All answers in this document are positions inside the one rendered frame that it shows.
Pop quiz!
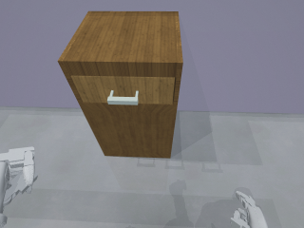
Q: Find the drawer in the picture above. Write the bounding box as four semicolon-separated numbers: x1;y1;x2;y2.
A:
71;75;175;105

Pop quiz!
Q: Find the handle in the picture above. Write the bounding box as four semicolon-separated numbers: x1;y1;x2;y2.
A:
107;90;139;105

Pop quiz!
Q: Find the left robot hand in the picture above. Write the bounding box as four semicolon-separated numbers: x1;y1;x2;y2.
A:
0;146;38;214

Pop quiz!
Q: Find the cabinet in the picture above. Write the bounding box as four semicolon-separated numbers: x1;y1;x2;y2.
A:
57;11;183;159

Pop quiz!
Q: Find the right robot hand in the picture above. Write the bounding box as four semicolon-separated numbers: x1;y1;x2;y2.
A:
230;191;268;228

